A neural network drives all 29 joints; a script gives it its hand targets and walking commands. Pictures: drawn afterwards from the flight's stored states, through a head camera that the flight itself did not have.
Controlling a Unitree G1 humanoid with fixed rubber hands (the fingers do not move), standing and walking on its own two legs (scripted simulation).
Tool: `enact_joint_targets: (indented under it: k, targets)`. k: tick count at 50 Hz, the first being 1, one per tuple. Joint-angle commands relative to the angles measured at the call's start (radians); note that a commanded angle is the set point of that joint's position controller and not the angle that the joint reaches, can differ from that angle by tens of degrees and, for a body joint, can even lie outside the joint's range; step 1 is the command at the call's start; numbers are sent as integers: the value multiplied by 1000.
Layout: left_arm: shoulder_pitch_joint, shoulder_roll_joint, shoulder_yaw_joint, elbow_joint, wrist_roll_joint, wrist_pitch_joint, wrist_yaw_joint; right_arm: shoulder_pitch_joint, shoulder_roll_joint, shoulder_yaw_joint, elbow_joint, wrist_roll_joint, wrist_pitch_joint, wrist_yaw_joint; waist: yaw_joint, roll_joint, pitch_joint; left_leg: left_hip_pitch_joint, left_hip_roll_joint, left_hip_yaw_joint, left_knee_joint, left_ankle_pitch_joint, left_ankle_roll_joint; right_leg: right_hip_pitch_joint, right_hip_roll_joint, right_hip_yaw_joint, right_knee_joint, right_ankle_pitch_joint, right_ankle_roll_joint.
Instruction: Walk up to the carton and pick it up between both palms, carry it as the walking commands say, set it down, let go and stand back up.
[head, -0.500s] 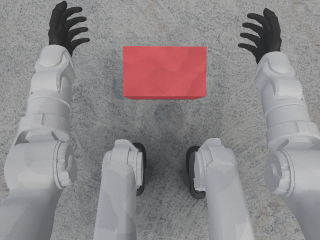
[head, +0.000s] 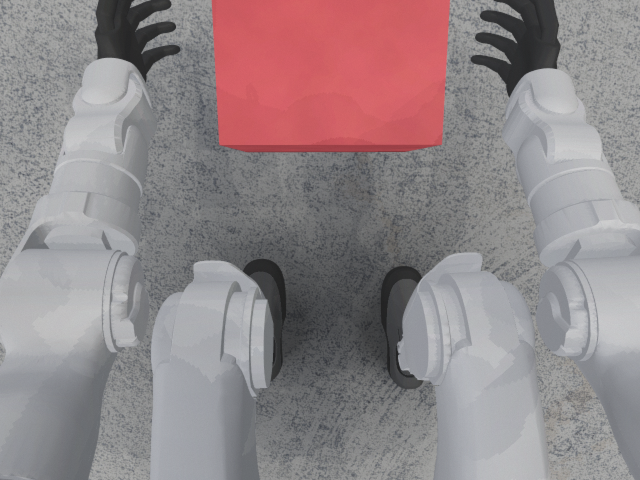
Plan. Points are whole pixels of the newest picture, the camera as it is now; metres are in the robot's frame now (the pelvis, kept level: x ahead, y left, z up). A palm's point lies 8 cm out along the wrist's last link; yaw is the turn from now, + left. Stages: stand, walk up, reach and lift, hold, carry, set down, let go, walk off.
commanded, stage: reach and lift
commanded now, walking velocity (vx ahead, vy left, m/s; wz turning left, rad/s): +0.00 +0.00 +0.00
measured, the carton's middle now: (328, 91) +0.51 +0.01 -0.28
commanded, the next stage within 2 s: none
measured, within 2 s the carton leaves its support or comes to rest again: leaves its support in 1.72 s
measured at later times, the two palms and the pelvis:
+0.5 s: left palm (140, 67) +0.51 +0.22 -0.20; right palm (524, 72) +0.51 -0.20 -0.20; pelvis +0.00 +0.00 -0.02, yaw -1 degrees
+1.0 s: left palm (171, 58) +0.52 +0.18 -0.19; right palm (490, 62) +0.52 -0.15 -0.19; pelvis +0.00 +0.00 -0.01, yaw -1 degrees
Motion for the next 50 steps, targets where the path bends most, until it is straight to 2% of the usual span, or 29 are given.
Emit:
enact_joint_targets:
  k: [1,3,5,8,9,18,32,47,50]
  targets:
    - [-242,141,2,-55,-14,-31,1,-219,-135,-2,-51,10,-31,-3,5,48,-1077,646,24,2,-115,234,-20,444,-34,-21,-158,239,16]
    - [-262,149,-1,-34,-23,-40,-1,-243,-139,11,-30,11,-37,-5,13,31,-1033,601,27,0,-100,225,-18,439,-37,-17,-142,232,16]
    - [-285,159,-7,-46,-32,-50,-1,-264,-132,16,-53,18,-45,-8,3,16,-1033,611,28,-3,-88,237,-12,453,-36,-17,-136,247,16]
    - [-248,151,-9,-41,-33,-57,1,-249,-107,53,-52,53,-48,1,39,22,-1067,653,28,5,-67,304,-8,485,-28,-14,-118,300,15]
    - [-233,143,-15,-30,-37,-56,0,-239,-106,60,-48,57,-47,2,42,24,-1066,656,29,5,-64,314,-8,487,-27,-13,-115,307,15]
    - [-235,128,-35,-16,-49,-59,-6,-215,-109,63,-16,58,-49,-2,21,35,-1022,631,31,3,-62,296,-8,467,-26,-10,-118,295,11]
    - [-287,80,-62,20,-54,-60,9,-278,-70,80,25,65,-56,-12,24,35,-1004,618,29,-1,-98,246,-7,429,-18,-15,-140,240,6]
    - [-309,-14,-87,48,-30,-84,36,-294,34,90,66,33,-80,-36,24,36,-1011,606,4,-2,-124,270,-12,442,7,-12,-157,275,8]
    - [-329,-70,-119,43,-39,-89,31,-309,82,113,61,33,-84,-32,19,38,-1009,599,-1,-3,-129,274,-11,446,13,-9,-160,284,5]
